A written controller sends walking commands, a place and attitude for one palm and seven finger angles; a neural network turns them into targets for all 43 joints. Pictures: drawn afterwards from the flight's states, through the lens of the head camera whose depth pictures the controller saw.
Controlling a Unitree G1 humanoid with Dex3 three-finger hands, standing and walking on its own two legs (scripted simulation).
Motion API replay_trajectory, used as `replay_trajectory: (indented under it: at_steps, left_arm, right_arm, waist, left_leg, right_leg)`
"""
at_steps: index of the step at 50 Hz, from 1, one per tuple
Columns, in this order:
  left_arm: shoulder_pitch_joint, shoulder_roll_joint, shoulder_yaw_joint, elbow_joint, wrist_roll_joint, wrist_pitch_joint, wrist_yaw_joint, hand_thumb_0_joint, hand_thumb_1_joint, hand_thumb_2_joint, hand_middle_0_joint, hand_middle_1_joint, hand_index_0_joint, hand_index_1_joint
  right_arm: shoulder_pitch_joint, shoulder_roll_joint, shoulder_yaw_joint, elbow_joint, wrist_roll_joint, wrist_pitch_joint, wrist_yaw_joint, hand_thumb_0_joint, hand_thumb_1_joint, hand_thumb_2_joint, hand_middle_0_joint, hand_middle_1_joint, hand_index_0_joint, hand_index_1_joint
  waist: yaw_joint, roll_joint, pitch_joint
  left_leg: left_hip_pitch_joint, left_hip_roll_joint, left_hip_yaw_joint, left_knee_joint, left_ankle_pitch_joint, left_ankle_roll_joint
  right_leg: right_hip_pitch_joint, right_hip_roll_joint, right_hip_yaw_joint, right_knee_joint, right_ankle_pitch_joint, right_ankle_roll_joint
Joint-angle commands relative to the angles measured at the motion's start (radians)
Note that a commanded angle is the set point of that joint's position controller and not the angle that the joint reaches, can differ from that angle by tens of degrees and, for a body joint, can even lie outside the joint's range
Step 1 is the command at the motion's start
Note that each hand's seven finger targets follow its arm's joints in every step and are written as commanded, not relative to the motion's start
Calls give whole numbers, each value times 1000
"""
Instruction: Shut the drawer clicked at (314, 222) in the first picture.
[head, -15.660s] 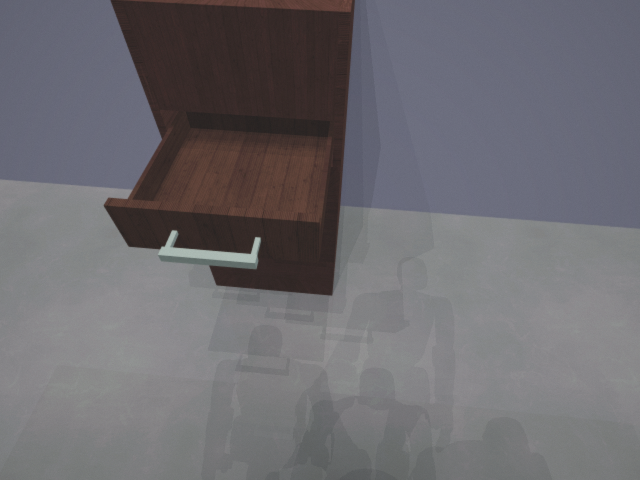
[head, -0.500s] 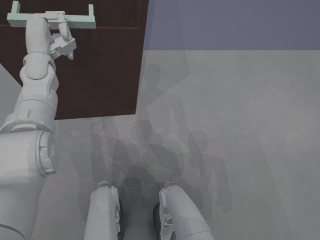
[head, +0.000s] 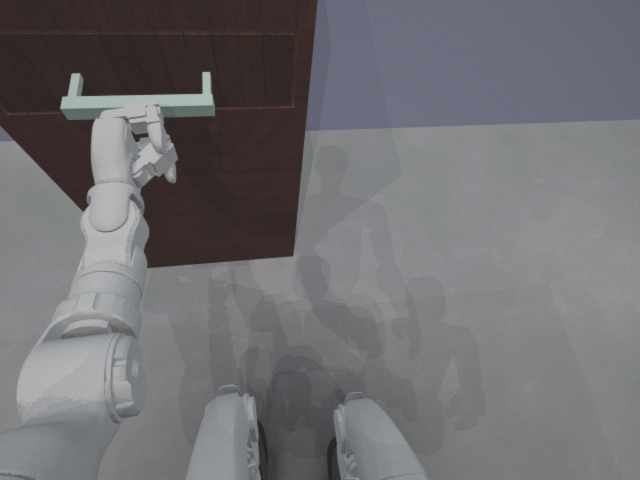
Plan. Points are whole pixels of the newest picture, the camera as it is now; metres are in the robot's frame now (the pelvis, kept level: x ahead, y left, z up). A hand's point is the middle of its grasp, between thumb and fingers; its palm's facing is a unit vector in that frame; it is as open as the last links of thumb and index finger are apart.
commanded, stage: draw the hand back to the body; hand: left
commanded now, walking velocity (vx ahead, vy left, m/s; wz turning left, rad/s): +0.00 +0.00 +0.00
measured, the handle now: (142, 94) +0.59 +0.19 +0.04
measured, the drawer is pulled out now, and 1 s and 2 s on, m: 0.00 0.00 0.00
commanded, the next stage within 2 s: step back with the hand held close in 1.42 s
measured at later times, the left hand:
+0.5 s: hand (87, 200) +0.38 +0.18 +0.14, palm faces +0.04 -1.00 -0.05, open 3.3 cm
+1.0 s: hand out of the picture +0.27 +0.22 +0.24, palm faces +0.33 -0.89 -0.31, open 3.3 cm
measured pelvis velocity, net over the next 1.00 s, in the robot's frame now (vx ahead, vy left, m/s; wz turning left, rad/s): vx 0.05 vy -0.01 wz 0.06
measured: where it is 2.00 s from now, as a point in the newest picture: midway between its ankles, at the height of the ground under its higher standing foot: outside the picture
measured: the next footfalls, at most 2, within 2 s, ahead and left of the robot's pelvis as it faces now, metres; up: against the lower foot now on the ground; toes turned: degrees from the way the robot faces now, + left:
none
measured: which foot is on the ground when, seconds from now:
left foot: down 0.00-1.00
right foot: down 0.00-1.00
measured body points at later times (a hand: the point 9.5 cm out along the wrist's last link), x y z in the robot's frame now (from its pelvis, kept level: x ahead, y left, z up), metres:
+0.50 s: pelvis +0.04 -0.01 +0.07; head +0.10 +0.01 +0.52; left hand +0.37 +0.24 +0.14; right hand +0.20 -0.25 -0.02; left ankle +0.06 +0.10 -0.61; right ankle +0.00 -0.12 -0.61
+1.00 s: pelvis +0.05 -0.01 +0.13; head +0.04 -0.03 +0.58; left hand +0.25 +0.27 +0.25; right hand +0.25 -0.21 +0.04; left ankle +0.06 +0.10 -0.61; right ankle +0.00 -0.12 -0.61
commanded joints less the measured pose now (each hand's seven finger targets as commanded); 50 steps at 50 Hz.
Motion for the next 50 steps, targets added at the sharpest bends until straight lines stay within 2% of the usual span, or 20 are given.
replay_trajectory:
  at_steps: [1,2,5,7,11,14,16,19,22,27,28,29,30,31,32,34,37,43,46,50]
  left_arm:
    - [-394,197,33,-268,-24,-116,-1,0,900,900,-1400,-1600,-1400,-1600]
    - [-381,186,20,-283,-22,-127,-8,0,900,900,-1400,-1600,-1400,-1600]
    - [-161,189,26,-511,-55,-116,-38,0,900,900,-1400,-1600,-1400,-1600]
    - [19,137,-18,-594,-81,-65,-63,0,900,900,-1400,-1600,-1400,-1600]
    - [220,94,-51,-752,-141,55,-77,0,900,900,-1400,-1600,-1400,-1600]
    - [256,60,-79,-804,-162,73,-58,0,900,900,-1400,-1600,-1400,-1600]
    - [277,45,-96,-837,-164,56,-53,0,900,900,-1400,-1600,-1400,-1600]
    - [316,17,-154,-904,-152,25,-68,0,900,900,-1400,-1600,-1400,-1600]
    - [407,32,-162,-934,-162,42,-108,0,900,900,-1400,-1600,-1400,-1600]
    - [568,83,-99,-1030,-206,117,-139,0,900,900,-1400,-1600,-1400,-1600]
    - [631,147,-128,-1105,-83,161,-37,0,900,900,-1400,-1600,-1400,-1600]
    - [667,92,-158,-1131,-75,196,18,0,900,900,-1400,-1600,-1400,-1600]
    - [706,79,-161,-1146,-75,223,44,0,900,900,-1400,-1600,-1400,-1600]
    - [721,82,-165,-1176,-64,242,66,0,900,900,-1400,-1600,-1400,-1600]
    - [728,112,-144,-1191,-59,259,88,0,900,900,-1400,-1600,-1400,-1600]
    - [735,116,-134,-1205,-50,285,117,0,900,900,-1400,-1600,-1400,-1600]
    - [722,128,-130,-1259,-44,306,141,0,900,900,-1400,-1600,-1400,-1600]
    - [886,91,-135,-1389,-42,327,157,0,900,900,-1400,-1600,-1400,-1600]
    - [978,110,-92,-1433,-41,331,161,0,900,900,-1400,-1600,-1400,-1600]
    - [1087,127,-37,-1539,-45,320,157,0,900,900,-1400,-1600,-1400,-1600]
  right_arm:
    - [156,-179,-77,-48,-8,-7,-12,0,-900,-900,200,300,200,300]
    - [153,-178,-78,-52,-9,-6,-10,0,-900,-900,200,300,200,300]
    - [129,-172,-91,-111,11,10,-4,0,-900,-900,200,300,200,300]
    - [118,-167,-94,-146,32,16,0,0,-900,-900,200,300,200,300]
    - [84,-163,-93,-179,65,24,-16,0,-900,-900,200,300,200,300]
    - [51,-155,-83,-180,71,8,-38,0,-900,-900,200,300,200,300]
    - [34,-151,-79,-178,71,-8,-47,0,-900,-900,200,300,200,300]
    - [6,-147,-75,-181,70,-32,-52,0,-900,-900,200,300,200,300]
    - [-20,-154,-73,-200,74,-45,-59,0,-900,-900,200,300,200,300]
    - [-99,-149,-57,-259,85,-67,-74,0,-900,-900,200,300,200,300]
    - [-182,-119,-54,-281,84,-33,-95,0,-900,-900,200,300,200,300]
    - [-187,-107,-45,-297,82,-21,-110,0,-900,-900,200,300,200,300]
    - [-191,-107,-43,-306,81,-18,-119,0,-900,-900,200,300,200,300]
    - [-205,-107,-40,-306,83,-14,-126,0,-900,-900,200,300,200,300]
    - [-217,-110,-36,-302,79,-9,-135,0,-900,-900,200,300,200,300]
    - [-236,-105,-28,-292,80,-3,-150,0,-900,-900,200,300,200,300]
    - [-267,-107,-21,-278,75,-17,-168,0,-900,-900,200,300,200,300]
    - [-291,-91,-8,-255,69,-68,-165,0,-900,-900,200,300,200,300]
    - [-301,-94,-7,-237,60,-86,-158,0,-900,-900,200,300,200,300]
    - [-307,-86,-13,-227,54,-107,-151,0,-900,-900,200,300,200,300]
  waist:
    - [-11,63,-525]
    - [-6,83,-539]
    - [75,139,-708]
    - [98,138,-713]
    - [86,-22,-534]
    - [65,-76,-395]
    - [65,-48,-336]
    - [70,68,-322]
    - [82,59,-314]
    - [135,39,-274]
    - [195,41,-285]
    - [165,13,-214]
    - [163,-35,-173]
    - [163,-16,-145]
    - [165,-57,-123]
    - [162,-60,-74]
    - [165,-46,-36]
    - [188,-4,-10]
    - [201,-43,27]
    - [212,-35,43]
  left_leg:
    - [579,-26,-80,-116,330,-8]
    - [601,-27,-78,-113,362,-10]
    - [779,-29,-60,-164,544,-21]
    - [853,-29,-56,-205,625,-24]
    - [796,-38,-30,-282,565,-2]
    - [759,-44,-17,-326,480,5]
    - [777,-46,-19,-353,439,3]
    - [907,-41,-37,-383,480,-7]
    - [950,-41,-41,-415,497,-4]
    - [953,-48,-36,-492,462,-3]
    - [1027,-59,-19,-553,445,-9]
    - [1024,-54,-15,-586,411,-7]
    - [1004,-52,-16,-606,366,-5]
    - [1009,-49,-16,-630,343,-5]
    - [1012,-48,-15,-650,328,1]
    - [1037,-49,-12,-694,300,2]
    - [1102,-48,-12,-752,279,5]
    - [1224,-43,-23,-840,340,1]
    - [1247,-45,-25,-876,357,-1]
    - [1274,-42,-13,-897,413,-1]
  right_leg:
    - [98,24,29,-182,338,-16]
    - [97,23,32,-174,366,-18]
    - [258,24,34,-203,539,-25]
    - [320,27,26,-235,603,-26]
    - [466,23,24,-336,694,-3]
    - [498,16,28,-381,673,8]
    - [491,16,25,-403,611,5]
    - [458,15,17,-425,556,-6]
    - [509,13,18,-456,565,-9]
    - [628,4,13,-506,571,-12]
    - [656,-19,66,-584,547,-22]
    - [669,-24,60,-613,529,-18]
    - [683,-28,57,-633,502,-13]
    - [700,-32,58,-650,478,-14]
    - [727,-30,62,-678,469,-12]
    - [760,-35,65,-725,444,-10]
    - [796,-38,73,-794,404,-9]
    - [895,-45,57,-859,443,-16]
    - [920,-41,53,-902,459,-13]
    - [973,-48,54,-924,507,-13]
